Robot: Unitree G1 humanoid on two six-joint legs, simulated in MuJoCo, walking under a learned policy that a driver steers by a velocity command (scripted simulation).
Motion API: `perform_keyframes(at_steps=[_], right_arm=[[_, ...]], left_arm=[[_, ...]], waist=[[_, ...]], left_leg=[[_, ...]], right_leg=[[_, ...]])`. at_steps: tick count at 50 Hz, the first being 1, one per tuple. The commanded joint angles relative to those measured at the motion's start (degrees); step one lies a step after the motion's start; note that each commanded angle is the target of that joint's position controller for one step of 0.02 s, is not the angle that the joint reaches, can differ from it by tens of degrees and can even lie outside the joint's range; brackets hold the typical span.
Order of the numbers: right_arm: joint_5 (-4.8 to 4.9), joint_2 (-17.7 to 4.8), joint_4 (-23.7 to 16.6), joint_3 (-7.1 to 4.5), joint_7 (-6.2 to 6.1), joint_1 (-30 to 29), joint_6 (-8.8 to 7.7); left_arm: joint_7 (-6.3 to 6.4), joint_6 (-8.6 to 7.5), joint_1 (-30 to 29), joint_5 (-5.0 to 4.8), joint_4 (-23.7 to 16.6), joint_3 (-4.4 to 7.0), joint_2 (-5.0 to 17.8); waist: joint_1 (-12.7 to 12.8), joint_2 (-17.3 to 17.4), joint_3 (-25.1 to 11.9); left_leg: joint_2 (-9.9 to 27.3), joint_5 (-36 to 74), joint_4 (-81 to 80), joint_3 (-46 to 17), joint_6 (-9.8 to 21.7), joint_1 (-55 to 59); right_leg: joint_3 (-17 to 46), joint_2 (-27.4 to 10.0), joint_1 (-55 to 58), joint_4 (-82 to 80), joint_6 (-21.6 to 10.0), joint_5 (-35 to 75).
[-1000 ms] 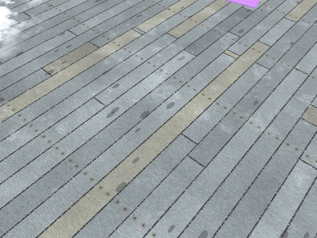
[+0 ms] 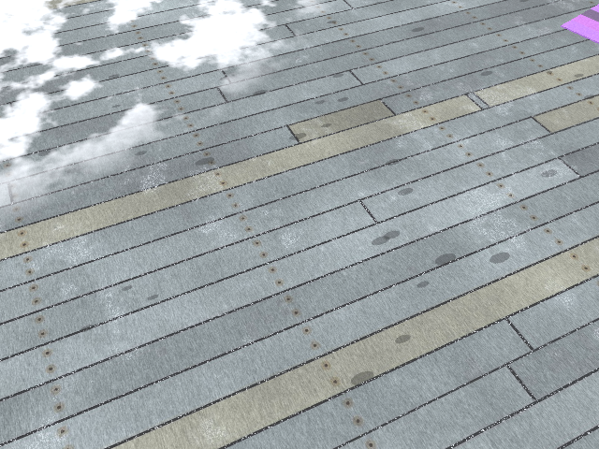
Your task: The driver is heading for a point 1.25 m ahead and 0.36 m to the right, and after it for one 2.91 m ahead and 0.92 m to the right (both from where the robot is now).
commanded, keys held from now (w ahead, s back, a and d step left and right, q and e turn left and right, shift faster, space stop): w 0.76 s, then w+e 0.24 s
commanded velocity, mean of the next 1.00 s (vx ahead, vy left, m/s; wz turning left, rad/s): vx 0.47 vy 0.00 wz -0.04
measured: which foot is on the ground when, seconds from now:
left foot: down 0.00-0.42, up 0.44-0.94, down 0.96-1.00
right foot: up 0.00-0.40, down 0.42-0.98, up 1.00-1.00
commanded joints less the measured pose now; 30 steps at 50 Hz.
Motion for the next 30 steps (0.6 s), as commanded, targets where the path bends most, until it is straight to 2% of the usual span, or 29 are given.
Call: perform_keyframes(at_steps=[1,2,3,5,8,11,14,16,18,19,20,21,22,23,24,25,26,27,28,30], right_arm=[[0.34,-11.9,1.46,-2.84,-0.91,11.23,-1.08],[0.69,-9.03,0.5,-1.98,-0.59,7.71,-1.51],[0.68,-7.72,0.06,-1.57,-0.44,6.07,-1.93],[0.81,-6.44,0.99,-1.08,-0.48,7.29,-2.86],[1.33,-6.04,3.37,-0.86,-0.31,11.2,-3.35],[1.13,-5.96,4.77,-0.61,-0.37,12.86,-3.36],[1.02,-7.06,6.21,-0.68,-0.69,14.6,-3.52],[1.01,-7.78,7.01,-0.74,-1.0,14.73,-3.5],[0.87,-8.73,7.32,-0.85,-1.29,13.17,-3.5],[0.62,-9.41,7.54,-1.05,-1.38,12.73,-3.29],[0.71,-9.58,7.56,-1.1,-1.38,12.07,-2.95],[0.97,-7.76,6.58,-0.48,-1.21,12.94,-2.97],[2.79,0.09,5.46,0.97,-0.45,20.49,-2.99],[1.25,-6.82,5.97,-0.74,-0.58,15.76,-3.13],[1.3,-7.34,4.14,-1.19,-0.34,10.93,-3.28],[1.23,-6.28,3.72,-0.82,-0.07,8.57,-3.62],[0.87,-4.97,3.98,-0.72,0.14,8.3,-3.19],[0.07,-4.11,4.3,-0.49,0.45,9.57,-2.36],[-0.18,-3.21,4.73,-0.35,0.81,10.09,-1.67],[-0.32,-2.43,4.2,-0.25,1.3,8.48,-0.88]], left_arm=[[-0.43,-1.96,-12.27,0.58,-8.51,1.21,6.97],[-1.2,-2.23,-9.61,0.27,-6.97,1.2,6.6],[-1.64,-2.33,-7.69,0.32,-5.76,1.23,6.44],[-2.24,-2.02,-7.73,1.33,-4.88,1.0,5.4],[-2.5,-1.62,-12.34,1.4,-6.65,0.49,3.87],[-2.7,-1.49,-18.56,1.12,-9.08,-0.33,2.64],[-2.72,-1.49,-22.95,0.76,-10.97,-0.96,2.12],[-2.38,-1.56,-23.34,0.73,-11.52,-0.95,2.61],[-1.55,-1.79,-18.74,0.64,-10.35,-0.46,3.62],[-0.94,-2.06,-12.87,0.6,-8.52,0.18,4.91],[-0.28,-2.57,-3.09,0.8,-5.2,0.89,6.09],[0.58,-3.08,6.35,2.09,-2.98,1.98,9.84],[0.54,-3.21,9.2,2.9,-2.31,3.39,16.38],[-0.03,-2.75,5.51,0.32,-2.36,2.82,12.83],[-0.07,-2.89,-1.77,-0.06,-3.22,1.96,9.96],[-0.34,-3.4,-5.08,0.14,-3.52,1.0,6.23],[-0.27,-3.9,-6.0,0.14,-2.95,0.5,4.82],[-0.15,-4.25,-6.17,-0.03,-2.02,0.02,3.47],[-0.18,-4.74,-5.35,0.02,-1.36,-0.19,3.03],[-0.24,-5.6,-2.75,-0.34,0.2,-0.06,3.69]], waist=[[-6.06,7.17,9.53],[-3.76,6.8,9.12],[-2.41,7.15,7.79],[-2.08,6.84,5.68],[-2.65,6.19,5.9],[-3.66,6.51,7.13],[-4.39,6.73,7.78],[-3.8,6.54,7.72],[-0.98,6.9,4.94],[1.71,6.91,1.3],[6.01,5.34,-4.04],[8.92,1.33,-10.54],[4.73,-14.21,-19.03],[5.02,-5.9,-16.12],[1.96,-3.99,-6.04],[0.9,-0.56,-2.15],[-0.71,-1.08,0.11],[-2.36,-2.21,0.78],[-2.89,-2.39,0.67],[-3.35,-2.0,1.52]], left_leg=[[23.18,-28.75,-19.59,-33.21,10.98,13.54],[19.62,-23.02,-19.69,-27.98,9.18,12.25],[16.88,-15.69,-20.1,-22.78,7.62,12.28],[13.87,-1.42,-19.5,-15.8,7.01,12.28],[13.01,12.25,-18.68,-11.18,7.79,11.85],[12.03,20.25,-18.27,-7.99,7.72,9.7],[13.11,25.76,-17.99,-6.78,7.26,9.92],[14.5,30.87,-16.79,-6.42,6.79,12.12],[14.88,46.69,-10.32,-4.86,5.28,13.85],[14.47,54.73,-2.6,-4.01,4.45,14.42],[12.48,54.6,9.23,-2.13,3.42,11.36],[9.72,37.12,25.5,-0.69,2.76,0.24],[-1.57,-8.64,48.06,0.73,0.17,-19.75],[-0.97,-12.16,52.92,-7.14,1.57,-24.44],[2.73,-6.57,52.46,-6.19,2.08,-26.63],[4.97,-2.55,49.12,-5.46,2.26,-24.97],[6.6,-1.24,46.12,-4.99,2.1,-22.64],[7.5,-0.67,43.9,-4.6,1.49,-19.59],[7.58,-0.35,42.88,-4.05,1.03,-18.08],[8.21,0.94,40.4,-2.73,0.1,-19.95]], right_leg=[[2.25,-2.42,-33.89,19.66,-1.83,-2.89],[2.55,-3.28,-32.4,20.37,-1.44,1.52],[1.97,-4.11,-30.55,20.49,-0.69,4.62],[0.03,-4.49,-29.02,22.46,0.85,9.04],[-1.76,-4.96,-31.23,21.31,2.86,12.94],[-3.56,-4.41,-29.5,13.88,3.7,16.67],[-4.63,-3.23,-24.91,5.35,2.22,18.9],[-5.2,-2.18,-21.95,1.76,0.23,17.98],[-5.93,0.38,-14.1,-0.5,-2.04,14.96],[-6.23,2.29,-7.29,-1.58,-3.13,13.03],[-6.54,3.32,4.68,-5.43,-4.42,14.53],[3.6,-6.23,19.68,-6.69,-6.63,6.97],[34.59,-24.31,34.52,-12.89,-14.47,-1.74],[42.25,-22.59,28.38,-20.07,-13.83,-5.24],[31.31,-20.88,19.27,-20.38,-12.3,-4.19],[24.61,-18.4,12.05,-22.17,-11.18,2.56],[19.03,-15.66,7.42,-23.29,-9.6,7.93],[15.03,-13.7,3.61,-24.44,-8.48,11.53],[12.83,-12.96,2.24,-25.14,-8.41,14.71],[9.86,-12.27,1.8,-26.68,-8.97,18.68]])
Velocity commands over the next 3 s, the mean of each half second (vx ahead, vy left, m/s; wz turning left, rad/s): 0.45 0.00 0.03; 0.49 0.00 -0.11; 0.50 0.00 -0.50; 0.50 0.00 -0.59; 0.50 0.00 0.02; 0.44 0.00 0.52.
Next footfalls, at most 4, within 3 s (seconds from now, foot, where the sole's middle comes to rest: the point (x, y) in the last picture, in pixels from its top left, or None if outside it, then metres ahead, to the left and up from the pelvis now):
0.42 right None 0.36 -0.11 -0.78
0.96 left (282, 384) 0.67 0.07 -0.78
1.50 right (382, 310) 0.89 -0.18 -0.78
2.02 left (385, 209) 1.26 -0.22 -0.78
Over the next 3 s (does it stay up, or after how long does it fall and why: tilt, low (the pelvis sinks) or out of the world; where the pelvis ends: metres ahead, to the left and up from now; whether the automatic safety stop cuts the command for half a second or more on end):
stays up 1.44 -0.46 -0.02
